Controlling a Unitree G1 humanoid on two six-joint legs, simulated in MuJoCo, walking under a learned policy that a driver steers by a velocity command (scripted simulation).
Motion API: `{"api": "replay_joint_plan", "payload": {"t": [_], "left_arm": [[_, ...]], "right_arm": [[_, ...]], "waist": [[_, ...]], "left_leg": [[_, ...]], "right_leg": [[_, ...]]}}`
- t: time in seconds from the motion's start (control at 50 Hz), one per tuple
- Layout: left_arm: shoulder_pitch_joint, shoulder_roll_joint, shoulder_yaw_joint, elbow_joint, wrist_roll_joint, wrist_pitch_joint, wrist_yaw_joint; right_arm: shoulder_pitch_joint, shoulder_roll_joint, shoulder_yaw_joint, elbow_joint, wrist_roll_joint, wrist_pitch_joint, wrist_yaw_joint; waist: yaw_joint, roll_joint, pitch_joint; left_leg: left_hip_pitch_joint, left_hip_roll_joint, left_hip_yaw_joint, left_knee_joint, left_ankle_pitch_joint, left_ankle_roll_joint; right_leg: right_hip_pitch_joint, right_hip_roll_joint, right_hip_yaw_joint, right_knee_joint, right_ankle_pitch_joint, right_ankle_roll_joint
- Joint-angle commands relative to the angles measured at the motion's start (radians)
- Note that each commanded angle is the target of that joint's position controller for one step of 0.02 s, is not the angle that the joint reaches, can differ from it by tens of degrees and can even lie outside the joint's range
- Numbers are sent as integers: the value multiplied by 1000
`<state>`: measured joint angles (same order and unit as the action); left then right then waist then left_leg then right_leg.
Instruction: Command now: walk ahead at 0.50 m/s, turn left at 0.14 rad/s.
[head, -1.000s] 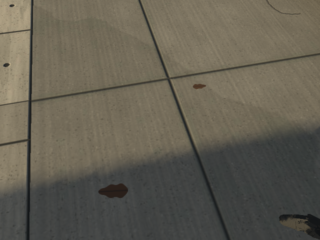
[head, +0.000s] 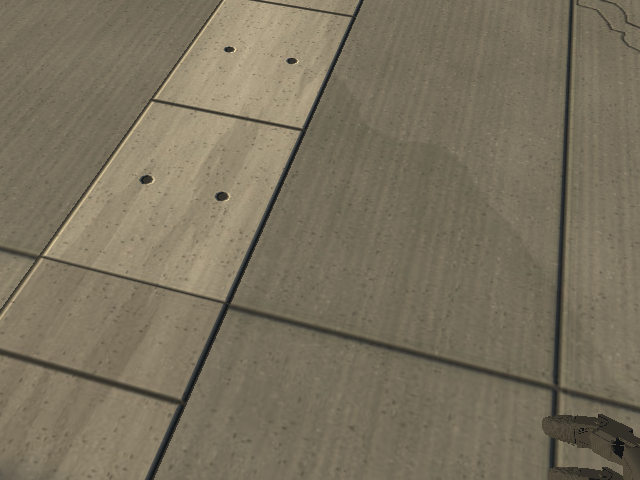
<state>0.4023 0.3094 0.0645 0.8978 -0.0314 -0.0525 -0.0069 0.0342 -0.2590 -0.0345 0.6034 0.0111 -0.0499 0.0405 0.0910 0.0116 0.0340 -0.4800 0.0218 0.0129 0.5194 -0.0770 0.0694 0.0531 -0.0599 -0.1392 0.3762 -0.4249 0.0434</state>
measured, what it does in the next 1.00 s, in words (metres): walks ahead: right foot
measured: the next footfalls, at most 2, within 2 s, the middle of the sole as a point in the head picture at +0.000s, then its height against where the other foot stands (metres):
right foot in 0.52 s outside the picture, level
left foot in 1.04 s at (310, 343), level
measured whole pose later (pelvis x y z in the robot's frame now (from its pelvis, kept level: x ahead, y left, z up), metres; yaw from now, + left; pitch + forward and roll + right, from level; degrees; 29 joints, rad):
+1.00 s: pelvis +0.55 -0.01 +0.01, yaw +0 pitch +2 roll -2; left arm 0.37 0.29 0.05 0.91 -0.02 -0.06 0.00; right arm 0.04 -0.26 -0.03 0.75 0.01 -0.08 0.04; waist 0.09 0.03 0.02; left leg -0.55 0.06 -0.01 0.51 0.00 0.02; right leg 0.05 0.03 -0.04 0.23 -0.32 -0.01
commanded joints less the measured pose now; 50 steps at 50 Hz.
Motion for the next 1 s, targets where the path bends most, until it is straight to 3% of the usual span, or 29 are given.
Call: {"api": "replay_joint_plan", "payload": {"t": [0.02, 0.04, 0.06, 0.08, 0.1, 0.12, 0.16, 0.2, 0.24, 0.32, 0.42, 0.46, 0.48, 0.5, 0.52, 0.54, 0.56, 0.58, 0.6, 0.62, 0.64, 0.66, 0.7, 0.76, 0.84, 0.92, 0.96, 1.0], "left_arm": [[26, 21, -26, -117, 35, -26, 2], [-16, 83, -12, -100, 18, -48, -2], [-94, 140, 6, -133, -13, -60, -8], [-143, 130, 3, -142, -13, -65, -6], [-159, 121, 4, -140, 6, -63, -3], [-141, 116, 8, -133, 15, -52, -4], [-106, 78, 2, -117, 17, -29, -7], [-145, 62, -2, -130, 25, -14, -3], [-216, 52, -7, -150, 31, -14, -3], [-356, 28, -22, -181, 23, -27, -20], [-450, 54, -19, -224, 19, -36, -44], [-416, 72, -13, -220, 20, -39, -48], [-352, 91, -3, -205, 22, -41, -46], [-214, 128, 20, -162, 25, -41, -38], [-42, 194, 41, -127, 31, -38, -29], [24, 281, 61, -107, 35, -31, -29], [30, 182, 34, -111, 17, -30, -31], [-41, 145, 21, -120, 19, -31, -27], [-105, 127, 16, -132, 26, -31, -24], [-151, 103, 10, -136, 34, -33, -25], [-175, 79, 2, -140, 45, -38, -26], [-183, 74, 1, -138, 46, -42, -27], [-176, 85, 4, -124, 35, -52, -25], [-145, 117, 14, -101, 32, -50, -12], [-98, 135, 18, -75, 22, -40, 0], [-27, 146, 23, -32, 13, -22, 4], [-25, 155, 28, -20, 9, -11, 8], [-44, 168, 34, -18, 7, -1, 13]], "right_arm": [[413, -335, -112, 48, -14, 4, -27], [420, -258, -90, 42, -1, 0, -26], [360, -216, -72, 47, -3, -8, -23], [304, -183, -62, 46, -2, -12, -22], [249, -154, -54, 47, -6, -16, -18], [212, -125, -45, 44, -15, -22, -16], [186, -125, -47, 53, -14, -35, -16], [193, -144, -53, 75, -12, -47, -21], [215, -155, -56, 98, -11, -49, -29], [276, -184, -60, 142, -3, -42, -40], [346, -205, -69, 204, 10, -22, -45], [344, -214, -72, 218, 10, -10, -50], [327, -220, -73, 219, 9, -4, -52], [322, -205, -66, 219, 5, 3, -54], [338, -162, -46, 200, -14, 4, -58], [470, -43, -11, 184, -11, -17, -47], [419, -123, -25, 202, 2, -39, -41], [324, -183, -43, 175, 29, -52, -35], [259, -175, -39, 158, 29, -57, -39], [223, -165, -41, 152, 12, -56, -44], [238, -155, -45, 157, 5, -48, -45], [259, -136, -42, 166, 3, -37, -45], [265, -104, -36, 170, -1, -19, -48], [165, -90, -29, 140, -10, -15, -49], [36, -67, -17, 116, -4, -28, -34], [-67, -76, -15, 83, 6, -38, -14], [-81, -91, -19, 72, 6, -42, -4], [-22, -119, -30, 86, 4, -45, 0]], "waist": [[-187, 212, -352], [-217, 180, -421], [-207, 150, -264], [-180, 104, -177], [-148, 71, -115], [-111, 83, -92], [-75, 81, -79], [-68, 57, -41], [-85, 40, -11], [-138, 37, 24], [-155, 40, 45], [-129, 57, 21], [-89, 67, -20], [-22, 53, -109], [37, -26, -257], [-21, -297, -383], [22, -242, -401], [17, -179, -245], [-7, -99, -161], [-32, -64, -93], [-66, -85, -80], [-83, -99, -80], [-100, -91, -64], [-82, -69, -22], [-39, -70, 7], [-7, -71, 36], [-20, -79, 38], [-63, -95, 3]], "left_leg": [[893, 321, -557, -70, -159, 244], [886, 366, -750, -188, -232, 275], [777, 330, -597, -201, -204, 232], [647, 281, -466, -213, -134, 203], [526, 244, -385, -244, -62, 187], [438, 215, -330, -278, -3, 176], [346, 204, -278, -337, 51, 191], [307, 198, -220, -375, 94, 199], [311, 182, -169, -391, 109, 188], [317, 154, -93, -400, 73, 147], [481, 226, -115, -327, 101, 122], [536, 237, -117, -266, 222, 102], [542, 220, -99, -186, 381, 86], [507, 169, -60, -18, 500, 60], [337, 113, -17, 262, 311, 24], [-81, -77, -5, 639, -285, -56], [-205, -67, -148, 767, -501, -49], [-283, -13, -140, 797, -436, -36], [-269, 40, -106, 755, -345, -31], [-239, 73, -92, 690, -284, -34], [-174, 100, -99, 647, -239, -36], [-130, 106, -98, 620, -219, -42], [-118, 116, -85, 557, -197, -59], [-180, 123, -76, 390, -54, -86], [-129, 86, -38, 143, 147, -89], [-130, 61, -33, 31, 153, -73], [-128, 55, -40, -5, 89, -47], [-33, 29, -17, -28, 19, -19]], "right_leg": [[-649, 35, 30, 747, 107, -39], [-756, 53, 200, 896, -155, -42], [-845, 1, 208, 930, -99, -56], [-834, -42, 189, 885, -13, -64], [-799, -68, 184, 820, 52, -58], [-733, -92, 195, 779, 102, -54], [-666, -97, 191, 737, 147, -36], [-691, -97, 188, 659, 215, -15], [-720, -95, 188, 533, 331, -5], [-661, -47, 152, 281, 527, -12], [-685, -22, 166, 158, 462, -62], [-628, -2, 147, 137, 382, -89], [-527, 29, 116, 120, 359, -109], [-333, 58, 87, 112, 370, -136], [-36, -75, 230, 158, 425, -190], [316, -306, 724, 54, 195, -363], [336, -316, 879, -63, 44, -363], [221, -290, 735, -81, 39, -316], [85, -252, 618, -95, 122, -290], [-40, -218, 533, -120, 231, -281], [-116, -191, 474, -145, 308, -271], [-158, -178, 442, -171, 345, -274], [-205, -172, 379, -214, 404, -290], [-205, -162, 308, -255, 441, -287], [-199, -120, 213, -265, 434, -246], [-99, -165, 217, -232, 425, -239], [-34, -197, 228, -193, 466, -225], [2, -205, 224, -115, 617, -206]]}}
